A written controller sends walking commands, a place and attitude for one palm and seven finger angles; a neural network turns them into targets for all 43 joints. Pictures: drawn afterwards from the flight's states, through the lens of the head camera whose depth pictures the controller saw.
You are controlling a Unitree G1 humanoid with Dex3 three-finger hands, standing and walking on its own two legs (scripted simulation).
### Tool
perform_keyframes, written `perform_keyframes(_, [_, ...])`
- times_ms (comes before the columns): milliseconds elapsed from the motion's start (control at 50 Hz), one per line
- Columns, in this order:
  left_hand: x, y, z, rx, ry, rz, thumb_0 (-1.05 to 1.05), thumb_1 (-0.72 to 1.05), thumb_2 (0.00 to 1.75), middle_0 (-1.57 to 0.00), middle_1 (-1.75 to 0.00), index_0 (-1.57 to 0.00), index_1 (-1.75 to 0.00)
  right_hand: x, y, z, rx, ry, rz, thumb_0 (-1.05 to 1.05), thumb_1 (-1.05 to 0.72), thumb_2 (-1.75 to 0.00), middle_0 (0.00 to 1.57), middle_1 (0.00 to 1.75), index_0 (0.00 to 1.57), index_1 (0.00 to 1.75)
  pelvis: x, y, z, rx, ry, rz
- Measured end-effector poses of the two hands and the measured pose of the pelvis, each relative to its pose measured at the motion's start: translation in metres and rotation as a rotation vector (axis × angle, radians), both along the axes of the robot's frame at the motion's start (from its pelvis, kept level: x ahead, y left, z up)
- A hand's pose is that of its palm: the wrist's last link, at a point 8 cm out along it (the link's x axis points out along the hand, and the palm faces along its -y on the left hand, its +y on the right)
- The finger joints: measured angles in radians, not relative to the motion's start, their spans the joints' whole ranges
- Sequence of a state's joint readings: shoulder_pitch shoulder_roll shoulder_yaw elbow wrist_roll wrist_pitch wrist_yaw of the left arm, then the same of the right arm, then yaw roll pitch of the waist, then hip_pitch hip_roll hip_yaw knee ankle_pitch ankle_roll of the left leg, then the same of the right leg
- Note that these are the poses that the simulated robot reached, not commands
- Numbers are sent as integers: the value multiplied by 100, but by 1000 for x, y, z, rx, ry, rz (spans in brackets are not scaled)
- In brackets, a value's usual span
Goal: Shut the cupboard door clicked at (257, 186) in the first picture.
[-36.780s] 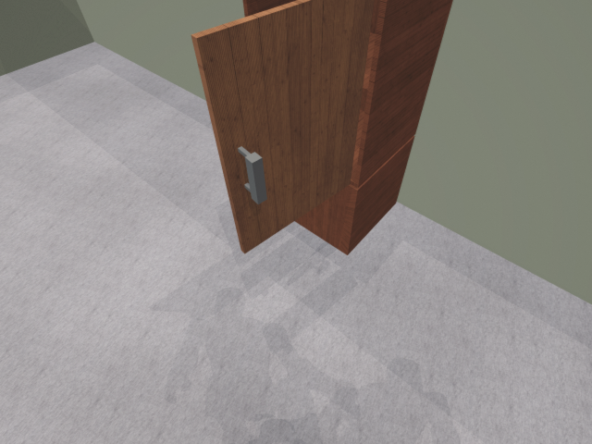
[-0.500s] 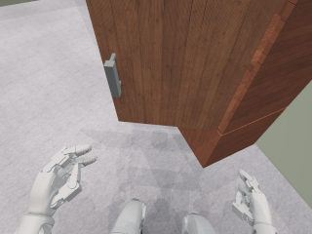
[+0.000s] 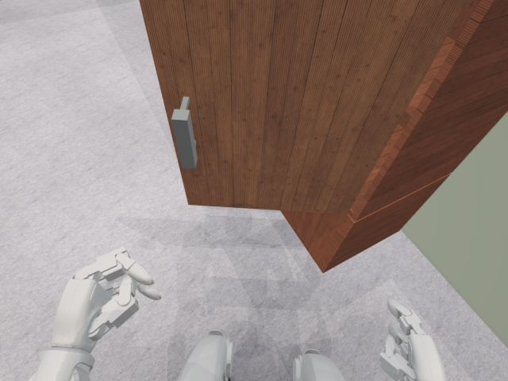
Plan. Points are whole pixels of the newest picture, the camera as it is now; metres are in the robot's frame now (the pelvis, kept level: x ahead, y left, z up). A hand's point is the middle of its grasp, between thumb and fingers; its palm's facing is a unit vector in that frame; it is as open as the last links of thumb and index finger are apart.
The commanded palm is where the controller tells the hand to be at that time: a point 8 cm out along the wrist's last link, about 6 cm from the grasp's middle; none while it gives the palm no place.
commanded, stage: raise the hand and make a fist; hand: left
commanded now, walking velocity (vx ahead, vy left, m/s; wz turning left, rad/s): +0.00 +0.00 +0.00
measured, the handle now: (187, 132) +0.52 +0.17 +0.06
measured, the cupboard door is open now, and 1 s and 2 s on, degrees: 59 59 59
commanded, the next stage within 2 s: bring the fist close to the handle in 0.88 s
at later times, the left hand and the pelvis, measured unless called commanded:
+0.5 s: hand (139, 288) +0.23 +0.18 +0.06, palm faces +0.01 -1.00 -0.04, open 3.1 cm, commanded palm +0.21 +0.23 +0.06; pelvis +0.01 -0.01 +0.01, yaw +0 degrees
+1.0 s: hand (151, 290) +0.23 +0.16 +0.06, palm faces +0.00 -1.00 -0.03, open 3.1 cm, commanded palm +0.22 +0.22 +0.06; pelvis +0.01 -0.02 +0.00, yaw +0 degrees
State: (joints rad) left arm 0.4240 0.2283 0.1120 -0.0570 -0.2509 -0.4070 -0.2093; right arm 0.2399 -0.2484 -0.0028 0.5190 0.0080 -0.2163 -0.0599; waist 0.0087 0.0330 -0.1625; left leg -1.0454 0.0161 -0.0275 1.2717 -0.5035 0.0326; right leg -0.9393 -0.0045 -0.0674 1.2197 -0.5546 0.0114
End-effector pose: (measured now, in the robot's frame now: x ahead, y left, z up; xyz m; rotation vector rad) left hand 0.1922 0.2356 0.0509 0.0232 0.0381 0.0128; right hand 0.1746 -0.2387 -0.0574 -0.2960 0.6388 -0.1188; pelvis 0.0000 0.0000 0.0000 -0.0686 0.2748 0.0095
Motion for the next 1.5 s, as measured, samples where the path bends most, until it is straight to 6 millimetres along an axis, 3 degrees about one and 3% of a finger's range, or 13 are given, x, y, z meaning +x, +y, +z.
perform_keyframes(140, [4,2,6,4,-4,11,2,90,90,-111,-129,-110,-128,21,17,10,29,-41,45,1,-91,-89,21,30,20,30,3,0,3,-4,-4,4])
perform_keyframes(260, [7,1,10,13,-1,7,2,90,90,-121,-140,-121,-140,24,24,10,51,-34,66,1,-90,-89,21,30,20,30,6,-2,6,-4,-8,7])
perform_keyframes(680, [18,-15,13,13,-12,-12,2,90,90,-130,-150,-130,-149,-2,-17,-4,36,43,-21,1,-91,-89,21,30,20,30,9,-18,6,16,-10,-3])
perform_keyframes(1040, [17,-20,9,4,-11,-13,2,90,90,-130,-150,-130,-149,6,-13,-7,53,26,-6,1,-91,-89,21,30,20,30,8,-21,3,18,-7,-4])
perform_keyframes(1220, [55,-25,10,-6,-55,-42,2,90,90,-130,-150,-130,-150,3,-9,-13,43,49,1,1,-91,-89,21,30,20,30,5,-17,1,11,2,1])
perform_keyframes(1500, [112,-34,14,-2,-48,-25,2,90,90,-130,-150,-130,-149,-24,-12,-14,49,164,-43,1,-91,-89,21,30,20,30,9,-12,12,23,5,-12])
